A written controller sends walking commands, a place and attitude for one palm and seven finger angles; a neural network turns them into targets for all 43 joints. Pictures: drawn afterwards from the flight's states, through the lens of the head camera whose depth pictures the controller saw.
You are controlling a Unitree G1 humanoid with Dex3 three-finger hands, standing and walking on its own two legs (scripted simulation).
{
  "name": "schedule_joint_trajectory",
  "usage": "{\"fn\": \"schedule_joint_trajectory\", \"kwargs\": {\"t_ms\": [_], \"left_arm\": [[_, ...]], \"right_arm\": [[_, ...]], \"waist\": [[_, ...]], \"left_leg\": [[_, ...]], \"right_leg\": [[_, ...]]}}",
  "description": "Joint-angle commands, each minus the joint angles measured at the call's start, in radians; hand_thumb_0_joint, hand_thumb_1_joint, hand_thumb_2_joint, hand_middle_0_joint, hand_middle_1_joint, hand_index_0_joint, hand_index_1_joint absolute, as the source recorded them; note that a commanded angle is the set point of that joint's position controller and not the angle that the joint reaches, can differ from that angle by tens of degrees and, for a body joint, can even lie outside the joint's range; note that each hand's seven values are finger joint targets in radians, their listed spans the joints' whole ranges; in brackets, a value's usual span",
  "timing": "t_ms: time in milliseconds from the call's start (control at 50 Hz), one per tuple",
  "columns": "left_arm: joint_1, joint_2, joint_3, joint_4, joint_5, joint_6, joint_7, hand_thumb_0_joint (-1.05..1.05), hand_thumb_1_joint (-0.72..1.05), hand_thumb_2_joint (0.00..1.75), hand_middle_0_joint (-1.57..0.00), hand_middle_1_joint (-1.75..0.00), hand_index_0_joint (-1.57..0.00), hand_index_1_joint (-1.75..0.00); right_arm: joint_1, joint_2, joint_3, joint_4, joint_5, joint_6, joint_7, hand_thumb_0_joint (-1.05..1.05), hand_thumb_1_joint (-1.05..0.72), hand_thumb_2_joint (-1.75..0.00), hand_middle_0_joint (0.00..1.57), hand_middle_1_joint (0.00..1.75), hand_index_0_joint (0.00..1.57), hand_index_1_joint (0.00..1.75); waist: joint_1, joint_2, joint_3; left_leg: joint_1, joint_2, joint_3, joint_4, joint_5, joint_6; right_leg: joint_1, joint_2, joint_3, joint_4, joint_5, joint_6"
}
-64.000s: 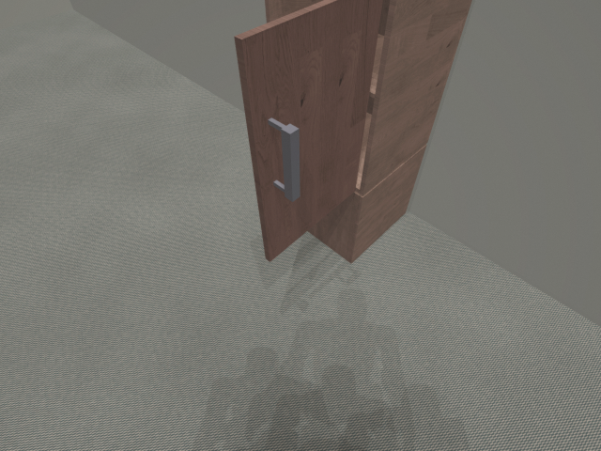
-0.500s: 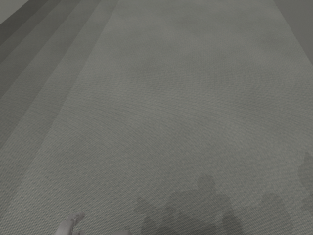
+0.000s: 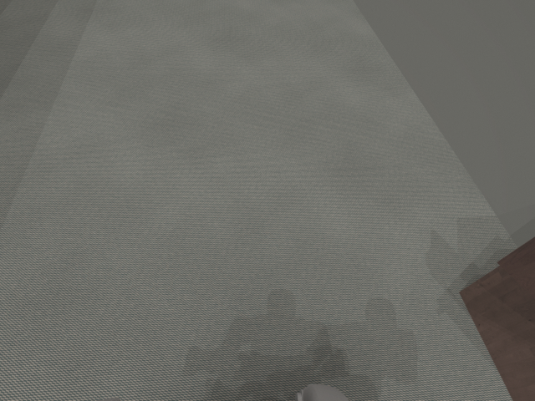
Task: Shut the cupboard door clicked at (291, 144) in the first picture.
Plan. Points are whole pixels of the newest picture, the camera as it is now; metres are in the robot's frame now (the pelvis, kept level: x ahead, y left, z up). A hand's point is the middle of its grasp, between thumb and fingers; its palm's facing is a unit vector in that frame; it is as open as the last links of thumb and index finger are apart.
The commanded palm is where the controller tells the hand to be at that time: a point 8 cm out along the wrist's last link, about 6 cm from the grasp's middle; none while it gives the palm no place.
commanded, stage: turn to face it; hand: left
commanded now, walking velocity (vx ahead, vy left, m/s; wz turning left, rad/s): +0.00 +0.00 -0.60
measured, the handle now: out of the picture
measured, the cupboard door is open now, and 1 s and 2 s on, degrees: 23 23 23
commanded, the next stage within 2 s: take the last steps up to it in 1.52 s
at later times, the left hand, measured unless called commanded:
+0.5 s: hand out of the picture +0.14 +0.13 -0.16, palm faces -0.26 -0.93 -0.25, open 7.4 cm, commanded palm none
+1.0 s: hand (210, 350) +0.22 +0.11 -0.16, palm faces -0.53 -0.82 -0.22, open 7.4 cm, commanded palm none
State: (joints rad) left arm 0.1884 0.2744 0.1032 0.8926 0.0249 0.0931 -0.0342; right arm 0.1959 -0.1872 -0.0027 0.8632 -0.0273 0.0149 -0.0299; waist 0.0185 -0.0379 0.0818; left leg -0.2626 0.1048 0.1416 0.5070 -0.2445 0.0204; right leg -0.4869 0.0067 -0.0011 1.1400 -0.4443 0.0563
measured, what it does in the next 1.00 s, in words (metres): steps on the spot, turning right: right foot, then left foot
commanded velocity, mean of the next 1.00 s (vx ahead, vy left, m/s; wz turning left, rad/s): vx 0.00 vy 0.00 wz -0.60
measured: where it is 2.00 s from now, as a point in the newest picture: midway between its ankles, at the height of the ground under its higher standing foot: outside the picture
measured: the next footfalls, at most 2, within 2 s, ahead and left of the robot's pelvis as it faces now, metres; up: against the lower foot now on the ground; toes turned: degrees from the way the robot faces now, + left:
right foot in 0.26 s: +0.00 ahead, -0.16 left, +0.00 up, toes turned -14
left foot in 0.64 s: +0.11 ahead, +0.07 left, +0.00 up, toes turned -19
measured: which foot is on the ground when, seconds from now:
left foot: down 0.00-0.26, up 0.28-0.62, down 0.64-1.00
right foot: up 0.00-0.24, down 0.26-0.66, up 0.68-1.00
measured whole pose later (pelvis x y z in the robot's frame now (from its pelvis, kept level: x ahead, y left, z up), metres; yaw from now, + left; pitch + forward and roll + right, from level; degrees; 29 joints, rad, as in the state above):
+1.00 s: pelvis +0.01 -0.02 +0.00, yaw -35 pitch +0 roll -2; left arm 0.15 0.26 0.09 0.89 0.02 0.09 -0.04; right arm 0.23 -0.21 -0.03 0.90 -0.03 0.02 -0.02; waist 0.00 0.01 0.09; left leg -0.22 0.16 0.24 0.52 -0.29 -0.01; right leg -0.40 -0.04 -0.05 0.88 -0.44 0.06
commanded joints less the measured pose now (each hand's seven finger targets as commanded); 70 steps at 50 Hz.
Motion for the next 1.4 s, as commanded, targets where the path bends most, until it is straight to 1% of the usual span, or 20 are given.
{"fn": "schedule_joint_trajectory", "kwargs": {"t_ms": [0,140,200,240,280,380,500,580,600,640,660,760,960,1020,1040,1060,1080,1120,1200,1380], "left_arm": [[-0.032,0.039,0.005,-0.094,-0.005,-0.023,-0.009,0.00,0.90,0.90,-0.20,-0.30,-0.20,-0.30],[-0.055,0.021,-0.011,-0.105,-0.006,-0.040,-0.007,0.00,0.90,0.90,-0.20,-0.30,-0.20,-0.30],[0.053,0.067,-0.001,-0.072,-0.004,-0.054,0.000,0.00,0.90,0.90,-0.20,-0.30,-0.20,-0.30],[0.134,0.246,0.029,-0.047,0.003,-0.070,0.026,0.00,0.90,0.90,-0.20,-0.30,-0.20,-0.30],[0.101,0.213,0.025,-0.054,-0.006,-0.065,0.043,0.00,0.90,0.90,-0.20,-0.30,-0.20,-0.30],[-0.019,0.136,0.004,-0.085,-0.005,-0.079,0.046,0.00,0.90,0.90,-0.20,-0.30,-0.20,-0.30],[0.030,0.167,0.014,-0.070,0.002,-0.073,0.042,0.00,0.90,0.90,-0.20,-0.30,-0.20,-0.30],[-0.032,0.159,0.016,-0.075,-0.003,-0.063,0.041,0.00,0.90,0.90,-0.20,-0.30,-0.20,-0.30],[-0.044,0.135,0.010,-0.086,-0.012,-0.057,0.040,0.00,0.90,0.90,-0.20,-0.30,-0.20,-0.30],[-0.009,0.053,-0.008,-0.115,-0.021,-0.053,0.028,0.00,0.90,0.90,-0.20,-0.30,-0.20,-0.30],[-0.025,0.081,-0.002,-0.114,-0.011,-0.052,0.026,0.00,0.90,0.90,-0.20,-0.30,-0.20,-0.30],[-0.010,0.062,0.006,-0.070,-0.005,-0.031,-0.001,0.00,0.90,0.90,-0.20,-0.30,-0.20,-0.30],[-0.083,0.024,-0.012,-0.101,-0.006,-0.037,-0.007,0.00,0.90,0.90,-0.20,-0.30,-0.20,-0.30],[-0.003,0.047,-0.008,-0.077,-0.006,-0.050,-0.003,0.00,0.90,0.90,-0.20,-0.30,-0.20,-0.30],[0.066,0.095,0.002,-0.056,-0.002,-0.061,0.003,0.00,0.90,0.90,-0.20,-0.30,-0.20,-0.30],[0.116,0.212,0.021,-0.041,0.009,-0.076,0.018,0.00,0.90,0.90,-0.20,-0.30,-0.20,-0.30],[0.165,0.256,0.028,-0.024,-0.006,-0.074,0.033,0.00,0.90,0.90,-0.20,-0.30,-0.20,-0.30],[0.085,0.204,0.022,-0.040,-0.005,-0.074,0.050,0.00,0.90,0.90,-0.20,-0.30,-0.20,-0.30],[-0.018,0.132,-0.007,-0.067,-0.009,-0.082,0.050,0.00,0.90,0.90,-0.20,-0.30,-0.20,-0.30],[0.011,0.146,0.003,-0.036,0.004,-0.077,0.047,0.00,0.90,0.90,-0.20,-0.30,-0.20,-0.30]], "right_arm": [[0.061,-0.215,-0.075,-0.046,0.001,-0.021,-0.012,0.00,-0.90,-0.90,0.20,0.30,0.20,0.30],[0.080,-0.254,-0.099,-0.010,-0.002,-0.014,0.003,0.00,-0.90,-0.90,0.20,0.30,0.20,0.30],[0.048,-0.253,-0.104,-0.011,0.010,-0.009,0.011,0.00,-0.90,-0.90,0.20,0.30,0.20,0.30],[-0.036,-0.139,-0.073,-0.087,0.013,0.002,0.017,0.00,-0.90,-0.90,0.20,0.30,0.20,0.30],[-0.055,-0.155,-0.075,-0.085,0.015,0.021,0.011,0.00,-0.90,-0.90,0.20,0.30,0.20,0.30],[-0.004,-0.161,-0.077,-0.029,0.010,0.016,0.017,0.00,-0.90,-0.90,0.20,0.30,0.20,0.30],[-0.053,-0.140,-0.071,-0.059,0.017,0.008,0.010,0.00,-0.90,-0.90,0.20,0.30,0.20,0.30],[0.040,-0.144,-0.070,-0.036,0.026,-0.004,0.000,0.00,-0.90,-0.90,0.20,0.30,0.20,0.30],[0.080,-0.170,-0.072,-0.023,0.024,-0.014,-0.004,0.00,-0.90,-0.90,0.20,0.30,0.20,0.30],[0.125,-0.316,-0.092,-0.030,0.005,-0.023,-0.011,0.00,-0.90,-0.90,0.20,0.30,0.20,0.30],[0.119,-0.304,-0.085,-0.042,-0.004,-0.016,-0.012,0.00,-0.90,-0.90,0.20,0.30,0.20,0.30],[0.012,-0.220,-0.063,-0.063,-0.003,-0.023,-0.019,0.00,-0.90,-0.90,0.20,0.30,0.20,0.30],[0.076,-0.253,-0.096,-0.012,-0.003,-0.012,0.003,0.00,-0.90,-0.90,0.20,0.30,0.20,0.30],[0.047,-0.262,-0.102,-0.009,0.004,-0.007,0.009,0.00,-0.90,-0.90,0.20,0.30,0.20,0.30],[0.044,-0.240,-0.100,-0.015,0.012,-0.007,0.013,0.00,-0.90,-0.90,0.20,0.30,0.20,0.30],[0.021,-0.152,-0.078,-0.055,0.019,-0.004,0.017,0.00,-0.90,-0.90,0.20,0.30,0.20,0.30],[-0.035,-0.156,-0.069,-0.087,0.013,0.008,0.010,0.00,-0.90,-0.90,0.20,0.30,0.20,0.30],[-0.041,-0.146,-0.067,-0.068,0.015,0.018,0.003,0.00,-0.90,-0.90,0.20,0.30,0.20,0.30],[0.022,-0.156,-0.068,-0.012,0.010,0.020,0.015,0.00,-0.90,-0.90,0.20,0.30,0.20,0.30],[0.009,-0.125,-0.060,-0.012,0.019,0.005,0.007,0.00,-0.90,-0.90,0.20,0.30,0.20,0.30]], "waist": [[-0.041,0.218,-0.112],[-0.060,0.252,-0.148],[0.005,0.168,-0.177],[0.066,-0.294,-0.116],[0.042,-0.131,-0.080],[-0.023,-0.131,-0.115],[0.008,-0.106,-0.131],[-0.045,-0.128,-0.141],[-0.063,-0.069,-0.154],[-0.062,0.355,-0.187],[-0.069,0.253,-0.167],[-0.015,0.213,-0.099],[-0.058,0.268,-0.117],[-0.010,0.221,-0.145],[0.024,0.116,-0.181],[0.056,-0.242,-0.167],[0.083,-0.267,-0.158],[0.034,-0.190,-0.111],[-0.030,-0.148,-0.137],[-0.016,-0.123,-0.124]], "left_leg": [[0.164,0.238,-0.137,-0.200,0.225,0.098],[0.178,0.282,-0.061,-0.107,0.334,0.101],[0.047,0.227,0.022,0.079,0.240,0.007],[-0.349,-0.007,0.042,0.485,-0.409,-0.099],[-0.393,0.024,-0.118,0.643,-0.304,-0.087],[-0.305,0.001,-0.120,0.570,-0.127,-0.118],[-0.220,-0.050,-0.109,0.321,-0.182,-0.116],[-0.006,-0.077,-0.110,0.032,-0.040,-0.101],[0.132,-0.044,-0.119,-0.099,0.053,-0.091],[0.265,0.367,-0.492,-0.211,0.336,0.086],[0.179,0.388,-0.462,-0.187,0.375,0.145],[0.157,0.225,-0.167,-0.171,0.430,0.090],[0.164,0.275,-0.046,-0.109,0.372,0.096],[0.089,0.247,0.014,0.022,0.312,0.030],[0.008,0.197,0.045,0.152,0.213,-0.021],[-0.259,0.049,0.098,0.365,-0.268,-0.087],[-0.344,-0.009,-0.010,0.561,-0.436,-0.098],[-0.418,0.016,-0.133,0.673,-0.320,-0.090],[-0.295,0.006,-0.121,0.618,-0.143,-0.115],[-0.123,-0.064,-0.097,0.213,-0.153,-0.096]], "right_leg": [[-0.064,-0.046,-0.020,-0.050,0.024,0.011],[0.097,-0.027,-0.097,-0.391,-0.002,-0.016],[0.347,-0.030,-0.084,-0.710,0.258,-0.053],[0.463,-0.394,0.418,-0.840,0.681,-0.226],[0.380,-0.369,0.347,-0.845,0.540,-0.277],[0.359,-0.222,0.208,-0.788,0.603,-0.224],[0.360,-0.230,0.324,-0.757,0.591,-0.257],[0.253,-0.181,0.356,-0.675,0.575,-0.194],[0.161,-0.127,0.310,-0.619,0.493,-0.145],[-0.074,0.061,0.055,-0.222,-0.181,-0.033],[-0.043,0.015,0.081,-0.061,-0.188,-0.036],[-0.077,-0.026,0.025,0.049,-0.002,0.006],[0.084,-0.031,-0.092,-0.349,0.002,-0.012],[0.275,-0.009,-0.114,-0.612,0.194,-0.040],[0.413,-0.064,-0.036,-0.743,0.322,-0.066],[0.559,-0.310,0.301,-0.829,0.593,-0.160],[0.498,-0.423,0.415,-0.796,0.866,-0.257],[0.450,-0.351,0.346,-0.809,0.686,-0.279],[0.367,-0.229,0.171,-0.779,0.691,-0.223],[0.324,-0.233,0.289,-0.759,0.579,-0.250]]}}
